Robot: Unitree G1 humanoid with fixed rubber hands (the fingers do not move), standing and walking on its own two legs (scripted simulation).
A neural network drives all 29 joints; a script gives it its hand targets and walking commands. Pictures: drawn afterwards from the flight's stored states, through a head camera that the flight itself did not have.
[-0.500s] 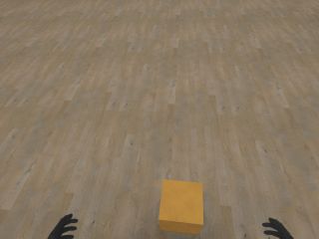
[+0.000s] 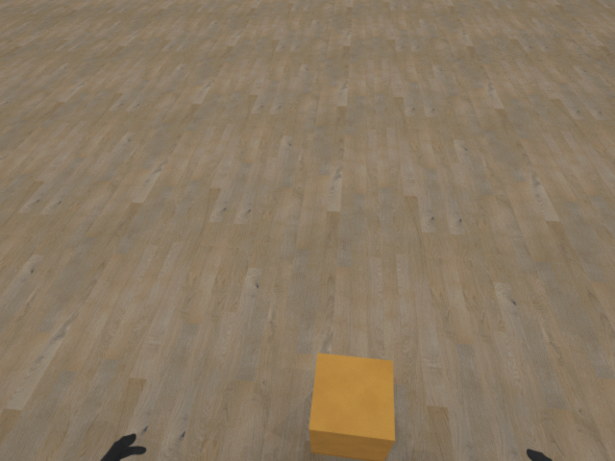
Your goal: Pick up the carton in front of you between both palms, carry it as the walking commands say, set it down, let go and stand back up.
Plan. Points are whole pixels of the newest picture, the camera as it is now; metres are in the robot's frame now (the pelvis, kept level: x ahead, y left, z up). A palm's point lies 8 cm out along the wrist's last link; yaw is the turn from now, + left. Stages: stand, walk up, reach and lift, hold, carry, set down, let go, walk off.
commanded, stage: stand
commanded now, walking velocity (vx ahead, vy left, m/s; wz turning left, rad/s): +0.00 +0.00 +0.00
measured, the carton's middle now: (350, 408) +0.39 -0.07 -0.65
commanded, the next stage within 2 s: none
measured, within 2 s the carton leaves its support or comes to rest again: neither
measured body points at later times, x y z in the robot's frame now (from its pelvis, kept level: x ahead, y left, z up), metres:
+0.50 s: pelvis -0.01 +0.00 +0.00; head -0.02 -0.01 +0.45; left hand +0.08 +0.32 -0.11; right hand +0.08 -0.31 -0.12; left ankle -0.04 +0.11 -0.74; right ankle -0.01 -0.11 -0.74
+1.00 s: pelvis -0.02 +0.00 +0.00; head -0.03 +0.00 +0.45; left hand +0.07 +0.32 -0.11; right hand +0.08 -0.31 -0.11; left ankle -0.04 +0.11 -0.74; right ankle -0.01 -0.11 -0.74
